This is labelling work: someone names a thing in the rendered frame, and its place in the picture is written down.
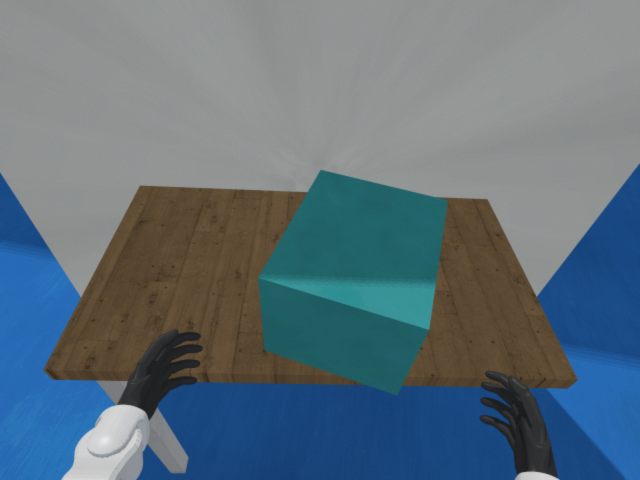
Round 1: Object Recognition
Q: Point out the left robot hand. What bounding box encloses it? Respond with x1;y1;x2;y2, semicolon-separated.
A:
117;329;203;420

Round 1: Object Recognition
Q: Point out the table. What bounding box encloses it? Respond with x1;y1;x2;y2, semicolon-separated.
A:
43;186;578;473

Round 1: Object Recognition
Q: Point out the left robot forearm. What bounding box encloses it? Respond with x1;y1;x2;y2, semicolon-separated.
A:
61;405;150;480

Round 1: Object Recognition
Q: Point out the right robot hand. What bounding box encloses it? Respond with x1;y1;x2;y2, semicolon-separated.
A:
480;371;558;478

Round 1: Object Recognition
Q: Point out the carton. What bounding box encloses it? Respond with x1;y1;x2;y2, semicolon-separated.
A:
258;170;448;395

